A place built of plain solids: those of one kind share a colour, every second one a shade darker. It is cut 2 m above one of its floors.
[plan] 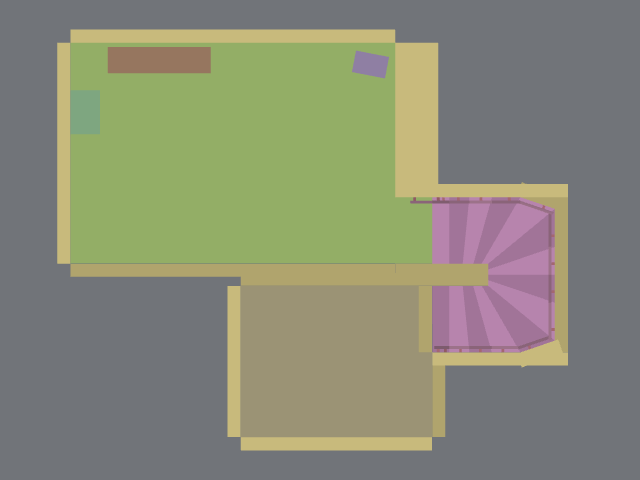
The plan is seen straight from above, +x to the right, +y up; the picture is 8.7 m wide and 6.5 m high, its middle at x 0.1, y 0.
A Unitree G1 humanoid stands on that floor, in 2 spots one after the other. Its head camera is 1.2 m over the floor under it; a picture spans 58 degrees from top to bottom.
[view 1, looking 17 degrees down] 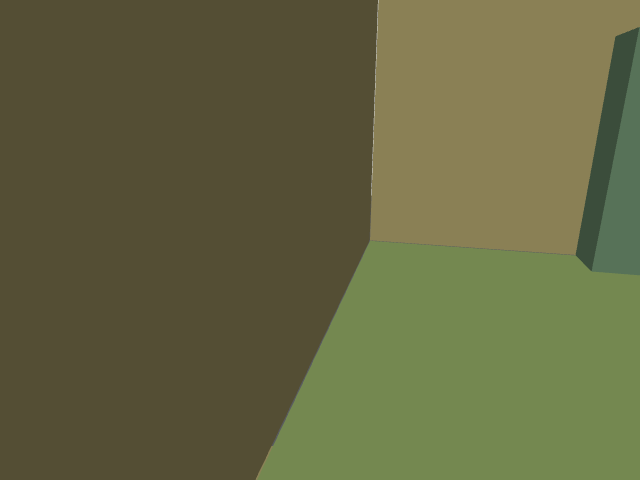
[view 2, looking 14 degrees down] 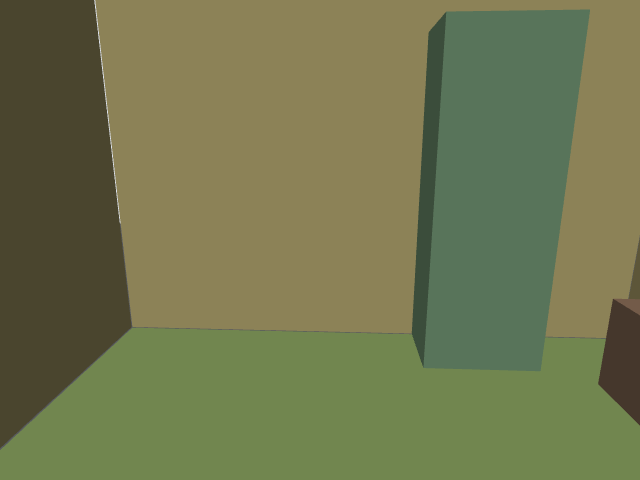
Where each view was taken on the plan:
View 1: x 0.62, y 0.17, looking -166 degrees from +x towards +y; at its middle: wall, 2.12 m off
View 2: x -0.82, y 1.00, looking -177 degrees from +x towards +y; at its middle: wall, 2.54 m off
